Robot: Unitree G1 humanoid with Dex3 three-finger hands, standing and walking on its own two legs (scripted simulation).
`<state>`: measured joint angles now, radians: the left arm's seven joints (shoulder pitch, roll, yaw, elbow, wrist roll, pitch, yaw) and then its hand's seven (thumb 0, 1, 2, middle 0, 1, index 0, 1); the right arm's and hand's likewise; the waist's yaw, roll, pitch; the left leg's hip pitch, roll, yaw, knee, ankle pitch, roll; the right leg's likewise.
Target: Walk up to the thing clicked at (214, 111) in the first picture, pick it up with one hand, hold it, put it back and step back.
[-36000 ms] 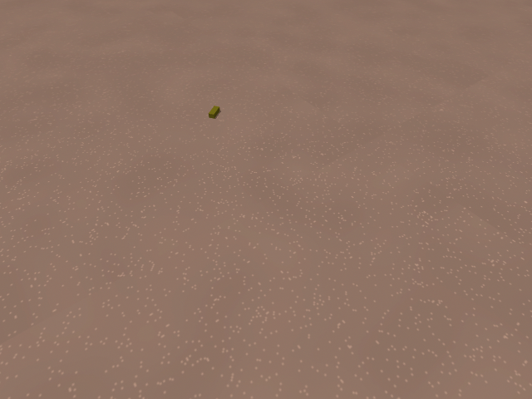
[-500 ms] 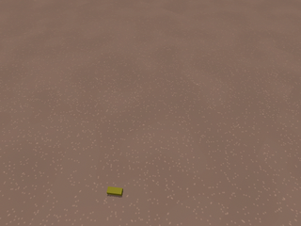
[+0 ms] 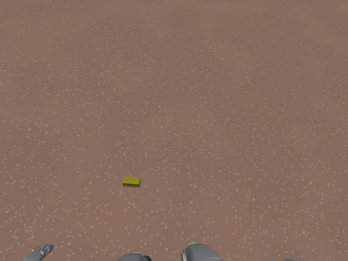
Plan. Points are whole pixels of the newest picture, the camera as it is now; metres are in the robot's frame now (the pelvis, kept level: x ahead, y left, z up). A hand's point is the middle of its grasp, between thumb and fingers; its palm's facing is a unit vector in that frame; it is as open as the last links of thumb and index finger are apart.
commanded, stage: step back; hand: left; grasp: from above
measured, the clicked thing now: (131, 181) +0.52 +0.18 -0.75
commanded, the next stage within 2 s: none
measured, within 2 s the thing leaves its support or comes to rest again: neither
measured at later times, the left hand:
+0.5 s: hand out of the picture +0.02 +0.26 -0.14, palm faces +0.00 -0.92 -0.40, open 7.4 cm
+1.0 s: hand out of the picture -0.19 +0.25 -0.16, palm faces -0.06 -0.91 -0.41, open 7.4 cm
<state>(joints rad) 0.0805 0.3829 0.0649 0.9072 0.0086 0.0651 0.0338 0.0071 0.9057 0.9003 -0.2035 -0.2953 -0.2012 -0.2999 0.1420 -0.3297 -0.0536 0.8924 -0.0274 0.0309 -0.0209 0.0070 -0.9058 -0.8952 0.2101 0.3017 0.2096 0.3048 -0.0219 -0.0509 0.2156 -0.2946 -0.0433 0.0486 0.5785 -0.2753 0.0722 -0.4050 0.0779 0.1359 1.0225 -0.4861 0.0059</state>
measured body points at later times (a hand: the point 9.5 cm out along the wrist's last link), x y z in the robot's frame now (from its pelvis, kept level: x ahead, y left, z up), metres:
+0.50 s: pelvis -0.11 +0.00 +0.00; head -0.04 +0.00 +0.44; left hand +0.02 +0.31 -0.11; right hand +0.00 -0.32 -0.12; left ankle -0.13 +0.13 -0.71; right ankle -0.05 -0.12 -0.73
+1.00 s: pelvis -0.27 -0.02 -0.02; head -0.22 -0.03 +0.43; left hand -0.19 +0.30 -0.13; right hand -0.14 -0.35 -0.12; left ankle -0.13 +0.12 -0.73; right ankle -0.30 -0.15 -0.73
